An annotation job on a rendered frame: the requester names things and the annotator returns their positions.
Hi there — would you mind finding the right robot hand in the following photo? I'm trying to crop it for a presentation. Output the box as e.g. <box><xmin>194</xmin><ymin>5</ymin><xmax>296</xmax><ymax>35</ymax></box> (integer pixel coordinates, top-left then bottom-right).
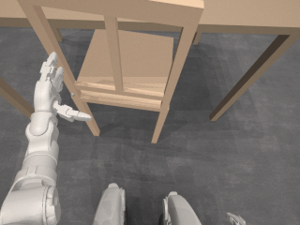
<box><xmin>225</xmin><ymin>213</ymin><xmax>246</xmax><ymax>225</ymax></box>

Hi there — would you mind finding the robot left upper arm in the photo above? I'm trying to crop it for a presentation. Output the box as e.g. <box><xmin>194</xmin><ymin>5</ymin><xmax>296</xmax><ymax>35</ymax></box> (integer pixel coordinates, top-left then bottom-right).
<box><xmin>1</xmin><ymin>185</ymin><xmax>61</xmax><ymax>225</ymax></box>

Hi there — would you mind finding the left robot thigh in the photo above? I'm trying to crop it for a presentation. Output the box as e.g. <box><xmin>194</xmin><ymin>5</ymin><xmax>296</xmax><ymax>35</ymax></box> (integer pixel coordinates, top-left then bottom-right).
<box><xmin>92</xmin><ymin>187</ymin><xmax>126</xmax><ymax>225</ymax></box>

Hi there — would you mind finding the left robot hand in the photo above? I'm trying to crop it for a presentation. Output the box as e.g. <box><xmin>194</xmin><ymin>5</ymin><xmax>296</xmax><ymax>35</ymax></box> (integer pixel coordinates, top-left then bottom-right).
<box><xmin>34</xmin><ymin>52</ymin><xmax>93</xmax><ymax>122</ymax></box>

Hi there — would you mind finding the left robot forearm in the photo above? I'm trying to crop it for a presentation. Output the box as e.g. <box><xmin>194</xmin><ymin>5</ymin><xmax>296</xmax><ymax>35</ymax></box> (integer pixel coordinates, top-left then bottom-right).
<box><xmin>0</xmin><ymin>111</ymin><xmax>59</xmax><ymax>225</ymax></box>

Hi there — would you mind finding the chair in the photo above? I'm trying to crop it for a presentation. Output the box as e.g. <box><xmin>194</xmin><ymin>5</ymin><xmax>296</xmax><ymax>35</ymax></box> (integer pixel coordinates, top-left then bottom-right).
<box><xmin>17</xmin><ymin>0</ymin><xmax>204</xmax><ymax>143</ymax></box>

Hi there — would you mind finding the robot thigh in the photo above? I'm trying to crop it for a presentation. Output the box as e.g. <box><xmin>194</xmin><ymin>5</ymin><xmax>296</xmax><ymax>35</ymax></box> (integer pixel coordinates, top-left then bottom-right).
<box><xmin>92</xmin><ymin>187</ymin><xmax>126</xmax><ymax>225</ymax></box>
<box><xmin>162</xmin><ymin>195</ymin><xmax>202</xmax><ymax>225</ymax></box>

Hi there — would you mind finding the table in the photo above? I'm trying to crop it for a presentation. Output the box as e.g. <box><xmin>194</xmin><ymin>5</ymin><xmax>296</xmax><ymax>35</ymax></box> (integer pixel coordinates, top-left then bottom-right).
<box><xmin>0</xmin><ymin>0</ymin><xmax>300</xmax><ymax>121</ymax></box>

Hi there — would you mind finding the right robot thigh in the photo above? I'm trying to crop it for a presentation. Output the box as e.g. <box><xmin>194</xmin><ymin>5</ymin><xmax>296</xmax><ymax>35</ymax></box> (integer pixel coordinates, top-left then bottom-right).
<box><xmin>162</xmin><ymin>195</ymin><xmax>202</xmax><ymax>225</ymax></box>

